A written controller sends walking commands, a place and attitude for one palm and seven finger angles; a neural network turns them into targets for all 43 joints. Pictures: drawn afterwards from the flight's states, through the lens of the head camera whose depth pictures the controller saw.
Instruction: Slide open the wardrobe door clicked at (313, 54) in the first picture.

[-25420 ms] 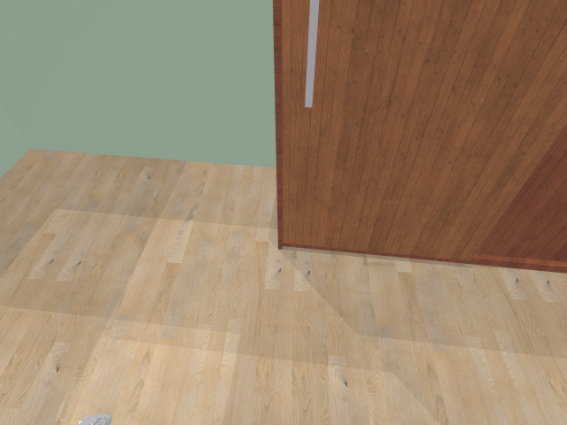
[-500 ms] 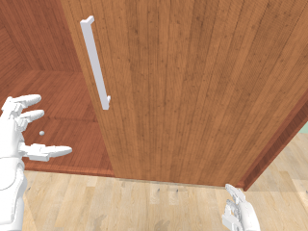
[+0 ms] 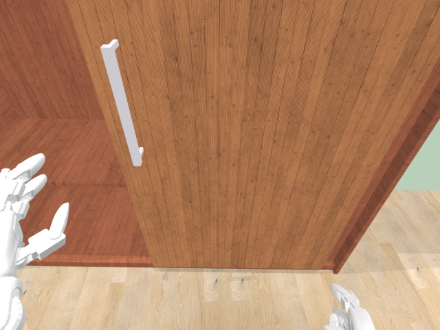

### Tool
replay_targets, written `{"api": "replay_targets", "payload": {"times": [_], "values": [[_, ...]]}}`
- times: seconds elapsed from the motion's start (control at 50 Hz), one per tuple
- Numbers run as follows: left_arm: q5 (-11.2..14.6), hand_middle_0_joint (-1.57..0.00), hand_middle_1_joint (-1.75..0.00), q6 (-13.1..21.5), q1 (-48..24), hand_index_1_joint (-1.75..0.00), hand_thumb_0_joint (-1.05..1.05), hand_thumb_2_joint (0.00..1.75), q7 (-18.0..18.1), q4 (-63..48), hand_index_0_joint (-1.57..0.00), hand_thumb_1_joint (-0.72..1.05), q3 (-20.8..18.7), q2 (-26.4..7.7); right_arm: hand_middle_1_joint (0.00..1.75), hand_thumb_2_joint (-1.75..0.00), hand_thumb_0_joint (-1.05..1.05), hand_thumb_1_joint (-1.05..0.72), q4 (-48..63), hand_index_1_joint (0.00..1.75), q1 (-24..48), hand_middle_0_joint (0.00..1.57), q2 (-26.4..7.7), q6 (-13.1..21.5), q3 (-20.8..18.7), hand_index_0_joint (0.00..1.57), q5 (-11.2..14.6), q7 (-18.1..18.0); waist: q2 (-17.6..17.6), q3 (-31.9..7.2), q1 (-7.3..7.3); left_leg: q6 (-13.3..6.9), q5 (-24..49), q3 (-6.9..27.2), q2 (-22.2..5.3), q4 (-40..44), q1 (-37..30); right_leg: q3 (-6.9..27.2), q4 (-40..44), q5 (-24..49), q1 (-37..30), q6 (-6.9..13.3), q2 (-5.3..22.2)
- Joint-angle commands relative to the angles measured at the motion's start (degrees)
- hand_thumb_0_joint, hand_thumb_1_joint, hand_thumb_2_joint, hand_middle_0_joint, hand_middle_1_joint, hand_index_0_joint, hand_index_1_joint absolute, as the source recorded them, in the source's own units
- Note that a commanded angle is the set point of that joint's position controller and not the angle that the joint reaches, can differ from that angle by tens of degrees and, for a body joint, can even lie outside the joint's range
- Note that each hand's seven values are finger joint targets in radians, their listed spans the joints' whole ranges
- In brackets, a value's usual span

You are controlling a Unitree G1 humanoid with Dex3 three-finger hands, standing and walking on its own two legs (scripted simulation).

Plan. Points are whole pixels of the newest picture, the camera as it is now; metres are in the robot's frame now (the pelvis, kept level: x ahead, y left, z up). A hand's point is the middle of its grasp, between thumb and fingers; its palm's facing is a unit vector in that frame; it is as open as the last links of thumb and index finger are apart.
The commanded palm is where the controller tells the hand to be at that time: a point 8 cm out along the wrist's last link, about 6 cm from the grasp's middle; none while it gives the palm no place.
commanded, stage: draw the hand back to the body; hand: left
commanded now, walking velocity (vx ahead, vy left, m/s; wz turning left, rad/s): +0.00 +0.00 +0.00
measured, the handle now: (127, 110) +0.55 +0.30 +0.14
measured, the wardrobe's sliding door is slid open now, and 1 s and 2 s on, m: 0.70 0.70 0.70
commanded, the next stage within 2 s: step back with the hand held close in 0.38 s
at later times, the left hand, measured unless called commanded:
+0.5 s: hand (49, 253) +0.15 +0.24 +0.17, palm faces +0.49 -0.82 -0.31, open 7.4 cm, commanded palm +0.11 +0.28 +0.17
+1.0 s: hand (30, 249) +0.16 +0.27 +0.16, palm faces +0.39 -0.78 -0.49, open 7.4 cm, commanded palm +0.10 +0.32 +0.17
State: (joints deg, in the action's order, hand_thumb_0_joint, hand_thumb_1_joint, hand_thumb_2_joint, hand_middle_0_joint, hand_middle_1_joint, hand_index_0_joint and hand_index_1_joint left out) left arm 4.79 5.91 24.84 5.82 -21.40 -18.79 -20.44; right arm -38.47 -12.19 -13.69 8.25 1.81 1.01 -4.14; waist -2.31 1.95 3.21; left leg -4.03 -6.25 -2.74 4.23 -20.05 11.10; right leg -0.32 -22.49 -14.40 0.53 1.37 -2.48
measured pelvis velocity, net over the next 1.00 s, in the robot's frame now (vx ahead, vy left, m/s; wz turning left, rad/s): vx -0.04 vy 0.01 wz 0.01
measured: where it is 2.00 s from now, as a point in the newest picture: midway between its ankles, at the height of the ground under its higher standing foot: outside the picture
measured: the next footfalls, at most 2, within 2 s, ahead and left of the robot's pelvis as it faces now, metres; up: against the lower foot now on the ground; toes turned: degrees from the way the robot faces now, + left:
left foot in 0.72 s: +0.05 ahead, +0.11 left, +0.00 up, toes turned +3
right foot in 1.66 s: -0.16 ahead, -0.11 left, +0.00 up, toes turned +2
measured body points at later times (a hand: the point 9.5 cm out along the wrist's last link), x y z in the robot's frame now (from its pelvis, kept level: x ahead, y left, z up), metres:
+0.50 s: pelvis -0.02 -0.02 +0.00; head -0.07 -0.03 +0.44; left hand +0.12 +0.28 +0.19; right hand +0.18 -0.23 -0.07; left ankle +0.11 +0.05 -0.73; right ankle -0.01 -0.11 -0.74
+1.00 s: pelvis -0.04 +0.01 -0.01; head -0.02 +0.03 +0.44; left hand +0.13 +0.31 +0.19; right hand +0.13 -0.22 -0.09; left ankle +0.03 +0.10 -0.74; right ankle -0.01 -0.11 -0.74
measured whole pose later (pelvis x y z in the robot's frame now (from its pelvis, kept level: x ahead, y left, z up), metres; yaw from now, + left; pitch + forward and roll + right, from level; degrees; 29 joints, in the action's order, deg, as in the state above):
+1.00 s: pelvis -0.04 +0.01 -0.01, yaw +1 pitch +0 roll -1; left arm 3.0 13.5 32.3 7.4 -29.8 -25.1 -25.8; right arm -33.2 -12.7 -12.1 4.4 0.8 0.8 -4.5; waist 0.6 1.4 -0.4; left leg -2.7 -10.1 -0.7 1.4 -30.8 21.0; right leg -1.2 -30.2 -13.5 16.9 -0.1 -0.7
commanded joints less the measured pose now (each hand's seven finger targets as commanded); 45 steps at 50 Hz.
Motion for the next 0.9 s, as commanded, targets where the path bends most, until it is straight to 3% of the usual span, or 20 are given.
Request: {"api": "replay_targets", "payload": {"times": [0.0, 0.08, 0.1, 0.18, 0.2, 0.28, 0.36, 0.38, 0.44, 0.48, 0.5, 0.52, 0.54, 0.56, 0.58, 0.62, 0.68, 0.7, 0.78, 0.88], "values": [[0.3, -0.20, -0.30, 4.5, -5.2, -0.30, 0.00, 0.90, 1.1, -15.4, -0.20, 0.90, -7.0, -11.8, 0.30, -0.90, 0.00, -0.90, 10.0, 0.30, 9.8, 0.20, -6.4, 4.3, -2.0, 0.20, -0.4, -0.6, -2.9, -2.3, 0.74, 2.7, -20.7, 10.0, -7.0, 6.6, -6.8, 1.0, 6.3, -6.7, 10.2, 0.5, 1.3], [0.9, -0.20, -0.30, 3.9, -4.2, -0.30, 0.00, 0.90, 1.1, -11.3, -0.20, 0.90, -4.6, -8.2, 0.30, -0.90, 0.00, -0.90, 9.6, 0.30, 9.8, 0.20, -5.4, 3.9, -2.3, 0.20, -0.3, -1.3, -0.1, 2.2, -0.10, 2.4, -20.1, 8.6, -6.8, 5.3, -6.5, 1.6, 8.4, -10.8, 12.7, 0.2, 1.8], [0.5, -0.20, -0.30, 4.2, -7.0, -0.30, 0.00, 0.90, 1.0, -12.3, -0.20, 0.90, -6.5, -10.8, 0.30, -0.90, 0.00, -0.90, 9.3, 0.30, 9.8, 0.20, -6.3, 3.9, -2.2, 0.20, -0.4, -1.1, -1.8, -0.2, 0.36, 2.4, -19.7, 8.4, -6.4, 5.1, -7.7, 1.6, 8.4, -10.5, 12.4, 0.3, 1.7], [0.6, -0.20, -0.30, 4.0, -7.3, -0.30, 0.00, 0.90, 0.8, -12.0, -0.20, 0.90, -3.3, -7.8, 0.30, -0.90, 0.00, -0.90, 9.3, 0.30, 10.3, 0.20, -5.2, 3.9, -2.0, 0.20, -0.6, -1.5, -2.1, 1.1, 0.00, 2.4, -21.0, 8.6, -6.4, 4.9, -7.9, 1.7, 8.3, -12.5, 12.9, 0.1, 1.9], [0.4, -0.20, -0.30, 4.3, -9.2, -0.30, 0.00, 0.90, 0.9, -12.9, -0.20, 0.90, -5.7, -10.9, 0.30, -0.90, 0.00, -0.90, 9.4, 0.30, 10.5, 0.20, -6.0, 4.2, -1.9, 0.20, -0.7, -1.3, -2.2, -0.6, 0.60, 2.4, -21.1, 8.8, -6.0, 5.1, -8.2, 1.7, 8.4, -12.6, 12.5, 0.2, 1.8], [0.5, -0.20, -0.30, 4.4, -6.7, -0.30, 0.00, 0.90, 1.0, -13.2, -0.20, 0.90, -4.0, -8.6, 0.30, -0.90, 0.00, -0.90, 9.1, 0.30, 10.5, 0.20, -5.0, 4.7, -1.7, 0.20, -1.0, -1.4, -2.8, 0.4, 0.56, 2.4, -20.1, 8.8, -6.1, 4.9, -7.4, 1.5, 7.9, -11.8, 11.7, 0.4, 2.0], [0.2, -0.20, -0.30, 4.6, -8.9, -0.30, 0.00, 0.90, 0.8, -12.1, -0.20, 0.90, -6.3, -11.4, 0.30, -0.90, 0.00, -0.90, 8.6, 0.30, 11.1, 0.20, -5.6, 4.9, -1.6, 0.20, -1.1, -1.2, -2.4, 1.2, 1.05, 2.4, -19.6, 7.7, -5.3, 3.4, -7.2, 1.8, 9.3, -14.7, 13.2, 0.3, 2.2], [0.6, -0.20, -0.30, 4.4, -7.1, -0.30, 0.00, 0.90, 0.6, -12.0, -0.20, 0.90, -4.1, -8.5, 0.30, -0.90, 0.00, -0.90, 8.8, 0.30, 10.9, 0.20, -4.7, 4.8, -1.6, 0.20, -1.0, -1.3, -2.9, 2.5, 0.48, 2.4, -20.2, 7.9, -5.6, 3.6, -7.0, 1.9, 9.0, -15.0, 13.5, 0.2, 2.3], [0.7, -0.20, -0.30, 4.6, -8.1, -0.30, 0.00, 0.90, 0.5, -11.6, -0.20, 0.90, -6.3, -11.2, 0.30, -0.90, 0.00, -0.90, 8.8, 0.30, 10.9, 0.20, -5.4, 4.8, -1.6, 0.20, -1.2, -1.2, -0.2, 0.9, 1.12, 2.2, -18.3, 7.0, -5.0, 2.2, -7.3, 2.2, 9.9, -16.4, 13.6, 0.1, 2.6], [0.6, -0.20, -0.30, 5.0, -10.9, -0.30, 0.00, 0.90, 0.6, -14.0, -0.20, 0.90, -5.1, -10.4, 0.30, -0.90, 0.00, -0.90, 8.6, 0.30, 11.2, 0.20, -5.0, 4.9, -1.8, 0.20, -1.0, -1.4, -3.3, 1.0, 0.36, 2.2, -18.4, 7.1, -5.3, 1.8, -8.0, 2.5, 9.8, -16.4, 14.1, 0.1, 2.9], [-1.1, -0.20, -0.30, 7.2, -17.6, -0.30, 0.00, 0.90, 1.3, -15.8, -0.20, 0.90, -10.9, -16.9, 0.30, -0.90, 0.00, -0.90, 9.9, 0.30, 10.9, 0.20, -7.1, 3.1, -2.3, 0.20, -0.7, -1.5, 0.9, 6.5, -0.91, 1.9, -19.9, 6.9, -4.2, -10.0, -3.3, 10.2, 15.6, -27.2, 27.2, 1.5, 8.0], [-1.5, -0.20, -0.30, 7.0, -12.0, -0.30, 0.00, 0.90, 1.2, -10.8, -0.20, 0.90, -7.4, -12.2, 0.30, -0.90, 0.00, -0.90, 8.3, 0.30, 9.8, 0.20, -5.8, 1.6, -2.6, 0.20, -0.9, -1.8, 7.2, 6.5, -1.36, 2.5, -15.8, 7.0, -2.8, -24.7, -3.9, 16.7, 19.3, -34.8, 35.6, 4.6, 14.7], [-2.0, -0.20, -0.30, 6.8, -9.5, -0.30, 0.00, 0.90, 1.0, -11.1, -0.20, 0.90, -5.0, -9.8, 0.30, -0.90, 0.00, -0.90, 8.2, 0.30, 8.9, 0.20, -5.4, 0.6, -2.7, 0.20, -1.3, -1.6, 9.3, 5.9, -1.34, 2.6, -13.6, 7.2, -2.7, -34.4, 0.8, 19.2, 18.3, -31.2, 34.6, 7.9, 19.3], [-1.8, -0.20, -0.30, 7.9, -10.2, -0.30, 0.00, 0.90, 0.8, -13.6, -0.20, 0.90, -4.9, -9.7, 0.30, -0.90, 0.00, -0.90, 8.7, 0.30, 8.8, 0.20, -5.7, 0.7, -2.5, 0.20, -1.3, -1.2, 6.1, 3.9, -1.50, 2.3, -13.8, 8.4, -3.8, -37.1, 5.5, 17.9, 14.5, -19.4, 28.5, 9.3, 19.7], [-1.3, -0.20, -0.30, 8.1, -8.3, -0.30, 0.00, 0.90, 1.1, -12.6, -0.20, 0.90, -5.3, -9.6, 0.30, -0.90, 0.00, -0.90, 9.1, 0.30, 7.4, 0.20, -4.9, 1.1, -1.9, 0.20, -1.1, -1.2, 2.9, 2.0, -2.20, 1.7, -14.8, 8.8, -5.8, -31.5, 9.7, 13.5, 9.5, -7.3, 20.9, 8.4, 19.4], [-1.1, -0.20, -0.30, 8.4, -6.0, -0.30, 0.00, 0.90, 2.2, -13.9, -0.20, 0.90, -7.5, -11.1, 0.30, -0.90, 0.00, -0.90, 9.6, 0.30, 6.0, 0.20, -5.2, 1.5, -2.2, 0.20, -0.8, -1.3, 1.8, -0.9, -2.13, 1.3, -12.8, 6.9, -6.6, -17.6, 7.9, 10.8, 4.4, -0.2, 15.9, 6.2, 17.3], [-1.2, -0.20, -0.30, 10.1, 0.1, -0.30, 0.00, 0.90, 3.4, -18.8, -0.20, 0.90, -10.7, -13.3, 0.30, -0.90, 0.00, -0.90, 11.6, 0.30, 5.9, 0.20, -6.7, 1.6, -2.9, 0.20, -0.7, -1.9, -5.2, -6.4, -1.45, 0.2, 11.0, 9.5, -10.3, -3.6, 2.1, 4.4, -6.3, 16.2, 10.3, 0.0, 9.5], [-0.9, -0.20, -0.30, 10.7, 1.1, -0.30, 0.00, 0.90, 3.1, -19.7, -0.20, 0.90, -11.4, -13.8, 0.30, -0.90, 0.00, -0.90, 12.4, 0.30, 6.0, 0.20, -7.1, 1.2, -3.3, 0.20, -0.3, -1.7, -2.8, -8.5, -1.16, 0.1, 16.8, 9.3, -11.8, -4.5, 1.5, 3.4, -7.7, 18.7, 8.5, -2.4, 7.8], [-1.0, -0.20, -0.30, 10.9, 5.5, -0.30, 0.00, 0.90, 2.5, -20.0, -0.20, 0.90, -13.7, -14.3, 0.30, -0.90, 0.00, -0.90, 13.9, 0.30, 5.2, 0.20, -5.6, -0.6, -3.7, 0.20, -0.3, -1.2, 0.9, -13.3, -1.99, 0.2, 17.2, 10.3, -11.8, -6.1, 5.5, 3.6, -8.8, 23.0, 4.2, -1.5, 7.0], [-0.9, -0.20, -0.30, 11.0, 8.3, -0.30, 0.00, 0.90, 2.9, -18.5, -0.20, 0.90, -13.2, -13.4, 0.30, -0.90, 0.00, -0.90, 14.4, 0.30, 4.6, 0.20, -6.2, -0.6, -4.1, 0.20, -0.2, -1.0, -0.8, -12.1, -2.26, 0.3, 3.3, 11.2, -11.6, -3.8, 9.8, 4.2, -7.0, 13.2, 5.5, -1.1, 7.2]]}}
